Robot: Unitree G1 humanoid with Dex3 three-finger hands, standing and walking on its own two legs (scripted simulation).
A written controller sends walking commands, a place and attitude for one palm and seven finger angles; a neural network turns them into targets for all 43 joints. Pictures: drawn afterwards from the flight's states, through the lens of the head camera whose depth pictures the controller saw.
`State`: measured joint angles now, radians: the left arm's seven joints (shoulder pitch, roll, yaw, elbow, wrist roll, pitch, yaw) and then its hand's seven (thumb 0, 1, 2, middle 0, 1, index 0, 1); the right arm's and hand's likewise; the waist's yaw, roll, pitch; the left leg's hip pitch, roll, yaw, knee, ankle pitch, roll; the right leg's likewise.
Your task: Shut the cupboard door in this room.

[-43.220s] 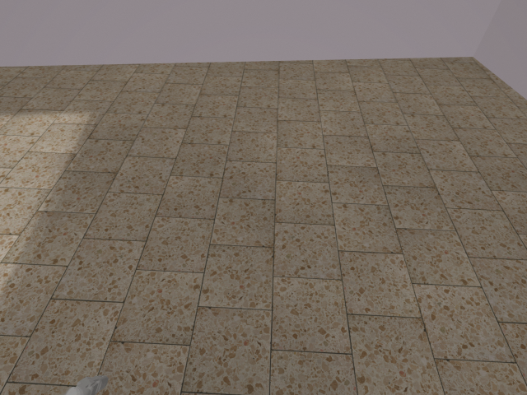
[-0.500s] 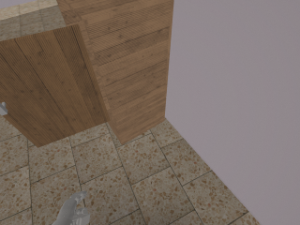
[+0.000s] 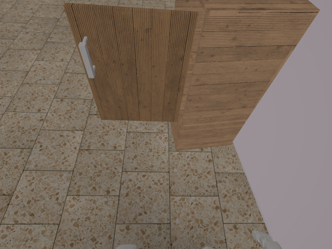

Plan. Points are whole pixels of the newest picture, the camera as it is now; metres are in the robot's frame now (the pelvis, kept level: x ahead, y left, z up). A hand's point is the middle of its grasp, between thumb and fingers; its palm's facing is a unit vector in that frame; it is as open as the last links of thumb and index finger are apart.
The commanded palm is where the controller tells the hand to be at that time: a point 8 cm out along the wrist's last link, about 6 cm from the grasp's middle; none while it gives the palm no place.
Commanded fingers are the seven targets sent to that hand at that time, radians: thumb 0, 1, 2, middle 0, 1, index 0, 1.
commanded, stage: turn to face it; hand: left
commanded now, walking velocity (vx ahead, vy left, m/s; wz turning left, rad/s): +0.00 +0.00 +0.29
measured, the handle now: (88, 58) +0.70 +0.36 -0.02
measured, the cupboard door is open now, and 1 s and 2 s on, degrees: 82 82 82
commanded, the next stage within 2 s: take the last steps up to it in 0.22 s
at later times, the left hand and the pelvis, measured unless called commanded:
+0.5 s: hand out of the picture +0.06 +0.16 -0.13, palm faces +0.19 -0.95 -0.27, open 7.3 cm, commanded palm none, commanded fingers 0.00 0.90 0.90 -0.20 -0.30 -0.20 -0.30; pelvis +0.01 -0.04 +0.01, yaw +9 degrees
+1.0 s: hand out of the picture -0.05 +0.17 -0.16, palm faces +0.38 -0.91 -0.18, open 7.4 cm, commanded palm none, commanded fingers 0.00 0.90 0.90 -0.20 -0.30 -0.20 -0.30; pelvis +0.11 +0.05 +0.00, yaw +14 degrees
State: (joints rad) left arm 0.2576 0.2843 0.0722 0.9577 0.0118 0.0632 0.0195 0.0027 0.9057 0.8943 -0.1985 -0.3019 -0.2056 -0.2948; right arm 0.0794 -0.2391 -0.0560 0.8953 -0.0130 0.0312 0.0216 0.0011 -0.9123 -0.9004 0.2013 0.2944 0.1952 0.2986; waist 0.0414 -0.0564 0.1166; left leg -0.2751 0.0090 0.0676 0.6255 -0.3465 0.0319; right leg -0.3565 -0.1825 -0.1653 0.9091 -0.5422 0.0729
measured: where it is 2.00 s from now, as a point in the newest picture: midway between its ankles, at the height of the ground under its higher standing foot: (136, 233)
